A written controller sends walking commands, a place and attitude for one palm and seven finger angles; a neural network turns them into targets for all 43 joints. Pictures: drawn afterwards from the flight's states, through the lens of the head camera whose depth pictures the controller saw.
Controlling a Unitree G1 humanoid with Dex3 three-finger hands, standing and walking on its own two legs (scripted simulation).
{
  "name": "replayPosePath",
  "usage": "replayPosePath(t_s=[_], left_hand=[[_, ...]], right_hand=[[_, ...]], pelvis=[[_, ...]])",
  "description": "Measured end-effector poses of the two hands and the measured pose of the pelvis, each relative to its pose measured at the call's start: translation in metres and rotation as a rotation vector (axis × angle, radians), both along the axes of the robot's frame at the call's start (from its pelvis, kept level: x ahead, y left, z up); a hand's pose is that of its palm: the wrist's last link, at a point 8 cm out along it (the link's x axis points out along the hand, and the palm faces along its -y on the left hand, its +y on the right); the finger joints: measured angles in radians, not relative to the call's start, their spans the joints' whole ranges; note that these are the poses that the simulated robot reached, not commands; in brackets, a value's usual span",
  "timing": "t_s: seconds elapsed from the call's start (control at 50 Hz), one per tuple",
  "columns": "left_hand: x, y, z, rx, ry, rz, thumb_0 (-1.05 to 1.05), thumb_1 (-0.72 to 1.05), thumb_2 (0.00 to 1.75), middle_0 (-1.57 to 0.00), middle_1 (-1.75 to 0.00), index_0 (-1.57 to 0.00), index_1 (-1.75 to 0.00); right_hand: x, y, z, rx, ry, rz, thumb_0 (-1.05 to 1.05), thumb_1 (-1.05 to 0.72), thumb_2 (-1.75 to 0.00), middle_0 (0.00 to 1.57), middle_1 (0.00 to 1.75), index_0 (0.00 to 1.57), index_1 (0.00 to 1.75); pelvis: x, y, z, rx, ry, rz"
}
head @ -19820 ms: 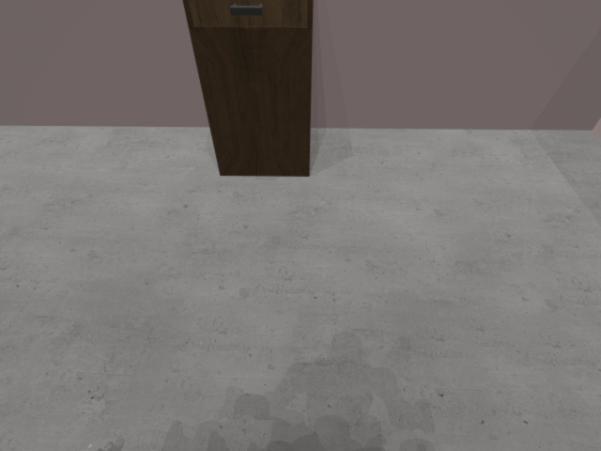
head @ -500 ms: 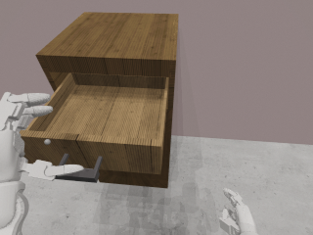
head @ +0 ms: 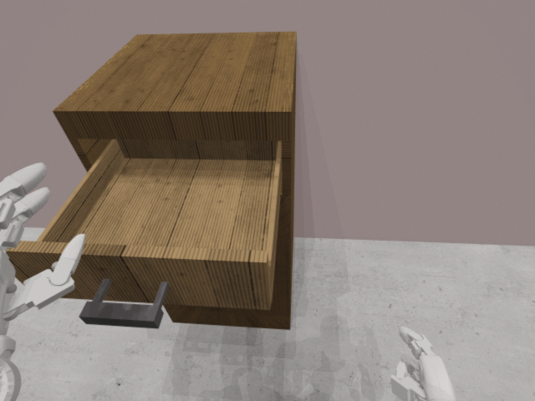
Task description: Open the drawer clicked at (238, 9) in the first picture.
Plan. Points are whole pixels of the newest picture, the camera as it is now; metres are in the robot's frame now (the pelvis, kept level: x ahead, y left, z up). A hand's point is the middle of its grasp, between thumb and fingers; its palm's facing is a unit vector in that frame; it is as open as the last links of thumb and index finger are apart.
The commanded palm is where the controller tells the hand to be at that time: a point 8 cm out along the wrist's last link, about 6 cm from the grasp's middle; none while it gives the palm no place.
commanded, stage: draw the hand back to the body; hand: left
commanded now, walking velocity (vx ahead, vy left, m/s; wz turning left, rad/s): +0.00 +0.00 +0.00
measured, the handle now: (128, 300) +0.24 +0.25 +0.03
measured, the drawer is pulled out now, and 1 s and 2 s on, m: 0.29 0.29 0.29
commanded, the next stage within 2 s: step back with the hand held close in 0.26 s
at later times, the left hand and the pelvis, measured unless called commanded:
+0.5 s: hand (52, 263) +0.18 +0.24 +0.22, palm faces +0.44 -0.78 -0.45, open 7.4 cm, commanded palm +0.12 +0.28 +0.22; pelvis -0.01 +0.00 +0.00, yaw +1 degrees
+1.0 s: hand out of the picture +0.10 +0.27 +0.21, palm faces +0.42 -0.75 -0.51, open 7.4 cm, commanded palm +0.03 +0.31 +0.22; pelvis -0.09 +0.03 -0.01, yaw +1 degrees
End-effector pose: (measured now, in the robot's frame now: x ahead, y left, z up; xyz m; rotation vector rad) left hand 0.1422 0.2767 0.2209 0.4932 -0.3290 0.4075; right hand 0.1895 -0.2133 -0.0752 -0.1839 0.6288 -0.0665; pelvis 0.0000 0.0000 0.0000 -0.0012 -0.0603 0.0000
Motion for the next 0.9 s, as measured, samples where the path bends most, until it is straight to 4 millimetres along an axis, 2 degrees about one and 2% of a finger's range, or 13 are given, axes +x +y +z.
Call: replayPosePath(t_s=[0.22, 0.38, 0.48, 0.58, 0.68, 0.9], left_hand=[[-0.005, -0.004, 0.002, -0.009, -0.013, 0.011, 0.01, 0.81, 0.86, -0.21, -0.35, -0.22, -0.36], [-0.006, -0.006, 0.003, -0.003, -0.01, 0.005, 0.02, 0.88, 0.89, -0.21, -0.31, -0.21, -0.32], [-0.003, -0.002, 0.012, 0.084, -0.028, -0.014, 0.02, 0.89, 0.9, -0.21, -0.3, -0.21, -0.31], [-0.002, -0.004, 0.007, 0.116, 0.022, -0.083, 0.02, 0.89, 0.9, -0.21, -0.3, -0.21, -0.31], [-0.009, 0.001, 0.001, 0.144, 0.069, -0.13, 0.02, 0.89, 0.9, -0.21, -0.3, -0.21, -0.31], [-0.052, 0.023, 0.005, 0.181, -0.024, -0.118, 0.02, 0.89, 0.9, -0.21, -0.3, -0.22, -0.31]], right_hand=[[0.008, 0.006, 0.003, 0.011, -0.016, 0.035, 0.02, -0.9, -0.9, 0.2, 0.3, 0.2, 0.3], [-0.001, 0.001, -0.001, 0.01, 0.006, 0.023, 0.02, -0.9, -0.9, 0.2, 0.3, 0.2, 0.3], [-0.009, -0.005, -0.003, -0.004, 0.042, 0.012, 0.02, -0.9, -0.9, 0.2, 0.3, 0.2, 0.3], [-0.022, -0.015, -0.001, -0.025, 0.067, -0.048, 0.02, -0.9, -0.9, 0.2, 0.3, 0.2, 0.3], [-0.041, -0.017, 0.002, -0.047, 0.079, -0.102, 0.02, -0.9, -0.9, 0.2, 0.3, 0.2, 0.3], [-0.089, 0.007, 0.0, -0.062, 0.075, -0.081, 0.02, -0.9, -0.9, 0.2, 0.3, 0.2, 0.3]], pelvis=[[-0.002, -0.004, 0.0, 0.0, -0.005, 0.008], [-0.004, -0.006, 0.0, 0.0, -0.008, 0.008], [-0.009, -0.005, -0.001, -0.014, 0.034, 0.015], [-0.018, 0.003, -0.002, -0.018, 0.067, 0.002], [-0.031, 0.013, -0.004, -0.02, 0.08, -0.008], [-0.07, 0.029, -0.01, -0.032, 0.081, -0.002]])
